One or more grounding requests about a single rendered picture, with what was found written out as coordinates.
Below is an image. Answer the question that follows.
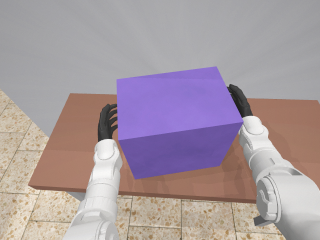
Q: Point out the robot right upper arm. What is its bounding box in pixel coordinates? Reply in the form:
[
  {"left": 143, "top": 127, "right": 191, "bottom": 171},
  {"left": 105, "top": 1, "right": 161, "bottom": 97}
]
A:
[{"left": 256, "top": 175, "right": 320, "bottom": 240}]

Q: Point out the right robot forearm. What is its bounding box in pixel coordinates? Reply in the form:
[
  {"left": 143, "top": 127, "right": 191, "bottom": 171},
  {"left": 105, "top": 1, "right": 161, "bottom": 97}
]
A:
[{"left": 238, "top": 116, "right": 320, "bottom": 194}]

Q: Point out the right robot hand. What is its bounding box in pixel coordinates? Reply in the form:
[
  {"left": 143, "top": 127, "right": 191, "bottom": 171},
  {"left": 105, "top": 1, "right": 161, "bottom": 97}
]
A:
[{"left": 227, "top": 84, "right": 253, "bottom": 118}]

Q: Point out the robot left upper arm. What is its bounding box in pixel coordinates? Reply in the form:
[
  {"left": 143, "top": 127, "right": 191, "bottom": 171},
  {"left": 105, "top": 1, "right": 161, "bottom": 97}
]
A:
[{"left": 63, "top": 219, "right": 119, "bottom": 240}]

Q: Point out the table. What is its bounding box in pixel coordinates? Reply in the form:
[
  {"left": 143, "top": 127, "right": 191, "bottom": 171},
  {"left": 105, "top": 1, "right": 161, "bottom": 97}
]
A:
[{"left": 28, "top": 93, "right": 320, "bottom": 227}]

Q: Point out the left robot hand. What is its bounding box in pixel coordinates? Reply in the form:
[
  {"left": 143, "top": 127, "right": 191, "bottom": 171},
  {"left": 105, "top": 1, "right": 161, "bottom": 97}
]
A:
[{"left": 97, "top": 104, "right": 118, "bottom": 142}]

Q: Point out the left robot forearm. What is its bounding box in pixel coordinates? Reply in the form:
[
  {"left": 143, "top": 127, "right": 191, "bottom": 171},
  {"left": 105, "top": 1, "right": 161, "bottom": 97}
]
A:
[{"left": 62, "top": 139, "right": 123, "bottom": 240}]

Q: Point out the carton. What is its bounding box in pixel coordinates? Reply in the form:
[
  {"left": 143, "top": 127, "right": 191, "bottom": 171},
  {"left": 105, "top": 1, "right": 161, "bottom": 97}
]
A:
[{"left": 116, "top": 66, "right": 244, "bottom": 180}]

